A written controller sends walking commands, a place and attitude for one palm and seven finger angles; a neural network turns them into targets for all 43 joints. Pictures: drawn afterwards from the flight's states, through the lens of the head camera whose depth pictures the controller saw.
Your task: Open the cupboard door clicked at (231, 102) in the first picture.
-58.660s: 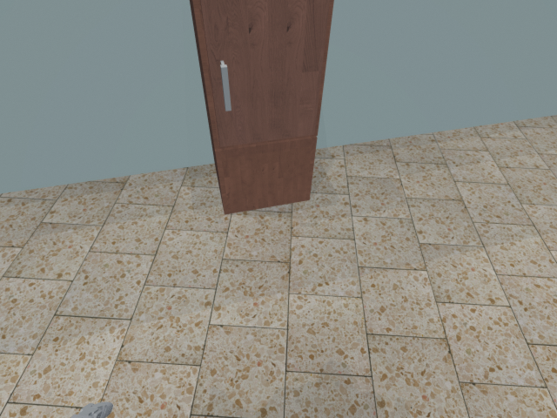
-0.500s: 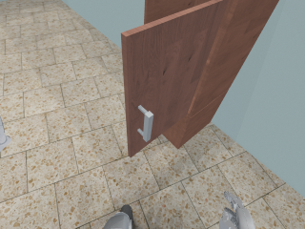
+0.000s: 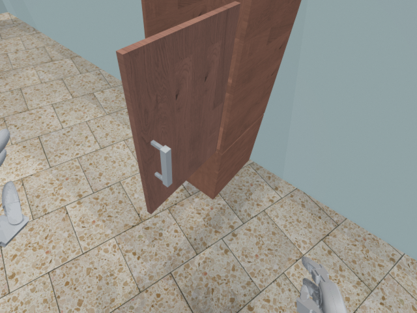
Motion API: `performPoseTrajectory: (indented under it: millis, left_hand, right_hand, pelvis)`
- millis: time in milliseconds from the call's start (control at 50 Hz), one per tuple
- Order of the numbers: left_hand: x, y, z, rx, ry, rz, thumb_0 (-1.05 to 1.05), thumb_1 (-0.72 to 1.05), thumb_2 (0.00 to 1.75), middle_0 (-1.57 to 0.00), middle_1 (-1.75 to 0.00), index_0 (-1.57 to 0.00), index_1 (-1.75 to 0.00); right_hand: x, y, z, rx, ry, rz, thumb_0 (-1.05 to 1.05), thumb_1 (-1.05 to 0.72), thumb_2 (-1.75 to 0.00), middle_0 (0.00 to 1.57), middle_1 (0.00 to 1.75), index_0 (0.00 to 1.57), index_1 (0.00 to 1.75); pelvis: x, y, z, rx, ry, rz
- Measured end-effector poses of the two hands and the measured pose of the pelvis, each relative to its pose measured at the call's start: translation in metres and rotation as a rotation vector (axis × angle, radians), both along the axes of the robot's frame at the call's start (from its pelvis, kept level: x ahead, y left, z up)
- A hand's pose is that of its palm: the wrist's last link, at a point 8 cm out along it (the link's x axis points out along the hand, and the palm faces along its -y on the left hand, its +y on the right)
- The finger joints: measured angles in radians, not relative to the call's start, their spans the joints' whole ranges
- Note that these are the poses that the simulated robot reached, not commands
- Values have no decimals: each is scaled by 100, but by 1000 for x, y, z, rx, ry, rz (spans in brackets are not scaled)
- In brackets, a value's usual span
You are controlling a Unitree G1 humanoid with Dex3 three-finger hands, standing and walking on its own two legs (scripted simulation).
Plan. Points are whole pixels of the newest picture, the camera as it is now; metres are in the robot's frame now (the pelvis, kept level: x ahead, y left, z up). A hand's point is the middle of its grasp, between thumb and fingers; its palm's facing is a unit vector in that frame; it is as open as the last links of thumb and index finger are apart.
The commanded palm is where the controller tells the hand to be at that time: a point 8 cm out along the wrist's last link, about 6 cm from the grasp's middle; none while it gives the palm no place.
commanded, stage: stop stepping back and stand still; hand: left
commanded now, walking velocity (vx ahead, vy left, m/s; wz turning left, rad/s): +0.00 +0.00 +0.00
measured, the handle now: (161, 164) +0.51 +0.13 -0.09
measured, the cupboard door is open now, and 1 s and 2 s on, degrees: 91 91 91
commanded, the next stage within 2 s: let the arm hang, fingers relaxed in 0.54 s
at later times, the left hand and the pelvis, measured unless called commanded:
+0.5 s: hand (63, 230) +0.20 +0.20 +0.15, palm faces +0.31 -0.83 -0.47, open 7.4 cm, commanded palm +0.14 +0.26 +0.17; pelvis -0.01 -0.03 -0.01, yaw -2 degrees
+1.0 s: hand out of the picture +0.00 +0.16 -0.19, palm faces +0.05 -0.99 -0.16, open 7.0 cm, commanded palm none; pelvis -0.03 -0.01 -0.01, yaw +2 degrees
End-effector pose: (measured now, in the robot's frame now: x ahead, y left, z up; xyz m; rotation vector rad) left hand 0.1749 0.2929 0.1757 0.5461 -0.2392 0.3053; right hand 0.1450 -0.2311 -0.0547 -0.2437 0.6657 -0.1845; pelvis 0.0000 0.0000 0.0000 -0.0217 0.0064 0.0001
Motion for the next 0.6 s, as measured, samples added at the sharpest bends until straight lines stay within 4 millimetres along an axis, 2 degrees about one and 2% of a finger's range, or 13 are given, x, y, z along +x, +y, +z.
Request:
performPoseTrajectory:
  millis: [120, 180, 240, 300, 360, 460, 520, 600]
  left_hand:
    - [-27, -21, 10, 93, 18, 32, 1, 89, 90, -21, -30, -22, -30]
    - [-28, -20, 14, 87, 0, 77, 1, 88, 90, -21, -30, -22, -30]
    - [-20, -17, 9, 52, -10, 118, 1, 88, 90, -21, -30, -22, -30]
    - [-8, -19, -4, -8, 2, 130, 1, 89, 90, -21, -30, -22, -30]
    - [1, -30, -15, -46, 32, 93, 1, 89, 90, -21, -30, -21, -30]
    - [-2, -49, -13, -39, 34, -14, 1, 89, 90, -21, -30, -22, -30]
    - [-10, -46, -4, -3, 24, -31, 1, 89, 90, -21, -30, -22, -30]
    - [-18, -29, 2, 28, 27, 21, 1, 88, 90, -22, -30, -22, -30]
  right_hand:
    - [-28, -26, -37, 7, 136, -7, 1, -90, -90, 20, 30, 20, 30]
    - [-35, -34, -51, 26, 183, -28, 1, -91, -90, 20, 30, 20, 30]
    - [-35, -39, -56, 47, 172, -61, 1, -91, -90, 20, 30, 20, 30]
    - [-31, -41, -52, 55, 142, -71, 1, -91, -90, 20, 30, 20, 30]
    - [-25, -43, -43, 56, 94, -69, 1, -91, -90, 20, 30, 20, 30]
    - [-17, -45, -25, 37, 35, -61, 1, -91, -90, 20, 30, 20, 30]
    - [-15, -46, -20, 21, 31, -60, 1, -91, -90, 20, 30, 20, 30]
    - [-14, -43, -21, 12, 50, -57, 1, -91, -90, 20, 30, 20, 30]
  pelvis:
    - [-8, -17, -10, 24, 23, 7]
    - [-5, -21, -10, 16, 15, -16]
    - [0, -24, -11, 19, 7, -23]
    - [0, -28, -9, 32, -8, -26]
    - [-3, -31, -8, 32, -14, -34]
    - [-9, -34, -7, 23, -9, -36]
    - [-10, -33, -6, 19, -3, -36]
    - [-8, -28, -4, 16, 1, -37]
